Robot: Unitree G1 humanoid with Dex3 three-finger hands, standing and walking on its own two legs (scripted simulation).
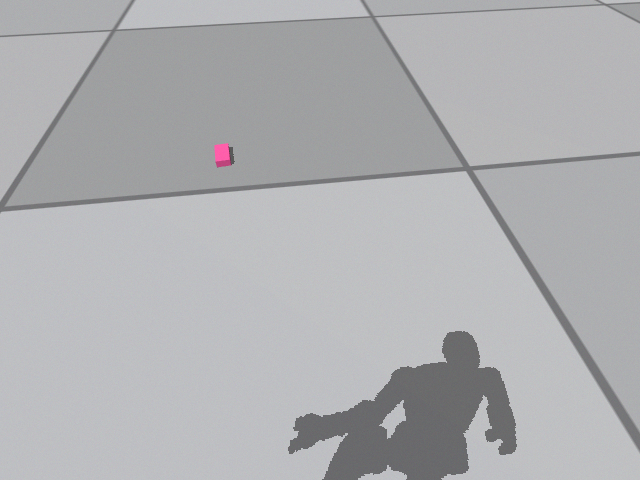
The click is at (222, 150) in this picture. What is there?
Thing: flat box
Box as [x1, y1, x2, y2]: [214, 143, 230, 166]
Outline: 227,143 214,145 215,161 217,166 230,165 229,150
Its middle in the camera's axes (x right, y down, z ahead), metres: -0.55 -0.47 +2.10
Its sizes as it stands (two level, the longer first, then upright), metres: 0.158 0.076 0.038
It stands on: the floor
